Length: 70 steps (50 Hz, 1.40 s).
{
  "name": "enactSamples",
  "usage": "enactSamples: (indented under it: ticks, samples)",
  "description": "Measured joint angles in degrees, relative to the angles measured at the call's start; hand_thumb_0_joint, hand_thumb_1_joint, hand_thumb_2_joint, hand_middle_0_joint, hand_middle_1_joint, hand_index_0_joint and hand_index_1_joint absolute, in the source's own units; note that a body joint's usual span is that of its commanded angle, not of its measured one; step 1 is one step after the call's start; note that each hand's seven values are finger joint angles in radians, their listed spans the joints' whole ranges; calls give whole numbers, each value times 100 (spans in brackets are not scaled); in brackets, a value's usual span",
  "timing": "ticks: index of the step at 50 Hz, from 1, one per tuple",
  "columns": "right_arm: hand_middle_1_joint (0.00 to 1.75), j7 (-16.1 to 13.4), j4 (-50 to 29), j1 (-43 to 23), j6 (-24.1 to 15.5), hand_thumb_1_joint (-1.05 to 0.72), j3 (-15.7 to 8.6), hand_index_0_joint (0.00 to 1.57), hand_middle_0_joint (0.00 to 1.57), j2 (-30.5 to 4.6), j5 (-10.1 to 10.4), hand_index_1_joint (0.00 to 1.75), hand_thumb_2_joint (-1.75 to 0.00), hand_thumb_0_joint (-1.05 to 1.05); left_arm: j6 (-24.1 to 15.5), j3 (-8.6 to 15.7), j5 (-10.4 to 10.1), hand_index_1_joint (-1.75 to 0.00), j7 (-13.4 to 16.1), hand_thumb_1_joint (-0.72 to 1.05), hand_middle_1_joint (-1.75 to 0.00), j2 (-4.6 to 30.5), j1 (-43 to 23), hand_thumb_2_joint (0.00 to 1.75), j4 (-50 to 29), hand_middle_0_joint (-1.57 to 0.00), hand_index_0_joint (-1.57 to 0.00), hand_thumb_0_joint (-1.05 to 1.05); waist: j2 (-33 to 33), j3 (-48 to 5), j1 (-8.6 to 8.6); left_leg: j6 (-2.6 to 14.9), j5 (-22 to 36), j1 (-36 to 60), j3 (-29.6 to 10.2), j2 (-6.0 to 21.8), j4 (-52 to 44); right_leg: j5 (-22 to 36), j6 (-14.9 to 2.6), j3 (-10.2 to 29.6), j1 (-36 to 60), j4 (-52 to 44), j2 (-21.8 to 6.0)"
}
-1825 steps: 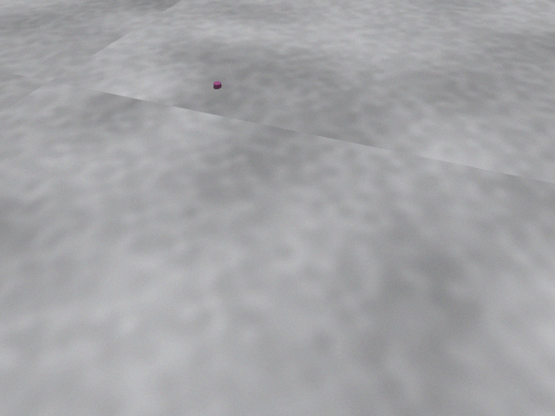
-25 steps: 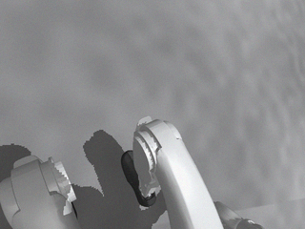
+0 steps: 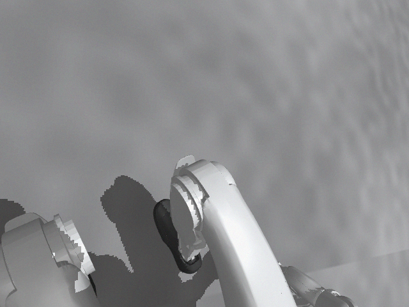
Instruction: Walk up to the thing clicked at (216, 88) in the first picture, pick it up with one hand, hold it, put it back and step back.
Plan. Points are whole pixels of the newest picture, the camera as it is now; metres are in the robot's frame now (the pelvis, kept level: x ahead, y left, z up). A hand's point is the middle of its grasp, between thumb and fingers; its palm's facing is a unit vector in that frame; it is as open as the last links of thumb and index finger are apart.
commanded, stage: close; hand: left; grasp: from above
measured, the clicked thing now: out of the picture +0.43 +0.31 -0.29
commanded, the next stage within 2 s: settle in 1.06 s
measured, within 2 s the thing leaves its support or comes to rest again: leaves its support in 1.54 s
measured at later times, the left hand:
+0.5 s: hand out of the picture +0.43 +0.29 -0.27, palm faces -0.42 -0.17 -0.89, open 10.4 cm
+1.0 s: hand out of the picture +0.43 +0.29 -0.26, palm faces -0.42 -0.16 -0.90, open 7.8 cm
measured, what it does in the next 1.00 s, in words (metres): stands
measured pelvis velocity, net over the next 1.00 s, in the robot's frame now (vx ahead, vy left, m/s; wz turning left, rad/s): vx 0.00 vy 0.00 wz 0.01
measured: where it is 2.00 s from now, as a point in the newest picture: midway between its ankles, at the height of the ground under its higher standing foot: (139, 278)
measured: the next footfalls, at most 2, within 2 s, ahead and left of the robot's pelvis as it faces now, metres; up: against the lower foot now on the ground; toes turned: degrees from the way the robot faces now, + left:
none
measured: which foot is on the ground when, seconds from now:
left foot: down 0.00-1.00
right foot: down 0.00-1.00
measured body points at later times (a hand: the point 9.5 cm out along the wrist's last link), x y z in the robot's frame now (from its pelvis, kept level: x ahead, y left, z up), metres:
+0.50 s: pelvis +0.00 +0.00 +0.00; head +0.28 +0.14 +0.33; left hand +0.45 +0.30 -0.22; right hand +0.05 -0.25 -0.04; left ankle +0.06 +0.12 -0.27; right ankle +0.13 -0.12 -0.27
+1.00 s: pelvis +0.00 +0.00 +0.01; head +0.28 +0.14 +0.33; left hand +0.45 +0.30 -0.21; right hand +0.06 -0.25 -0.04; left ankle +0.06 +0.12 -0.27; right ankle +0.13 -0.12 -0.27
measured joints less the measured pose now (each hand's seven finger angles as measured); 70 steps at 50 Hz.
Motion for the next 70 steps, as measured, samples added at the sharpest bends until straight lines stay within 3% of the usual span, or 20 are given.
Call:
enactSamples:
  ticks: [15,44,63,70]
  samples:
    - [30,-98,-131,105,109,-91,27,20,20,46,30,30,-90,1,-71,-66,-146,-82,-134,-6,-87,3,79,63,-163,-31,-40,0,28,32,17,-5,6,37,25,33,-64,27,-2,20,4,-46,12]
    - [30,-194,-247,86,226,-91,17,20,20,58,2,30,-90,1,-26,-269,-243,-66,-123,26,-67,-114,116,49,-307,-53,-66,-1,32,-44,78,-24,12,77,26,28,-141,25,-25,14,43,-111,-4]
    - [30,-247,-251,134,323,-91,1,20,20,71,-1,30,-90,1,-14,-186,-276,-55,-142,42,-53,-164,197,38,-364,-63,-85,-3,91,-95,85,-4,15,49,46,43,-153,32,-15,29,11,-123,4]
    - [30,-247,-215,238,383,-92,-90,20,20,115,46,30,-90,1,21,-88,-232,-54,-353,43,-50,-289,272,36,-570,-65,-93,-4,150,-200,140,-10,19,-1,85,18,-171,-1,-47,55,-36,-103,-30]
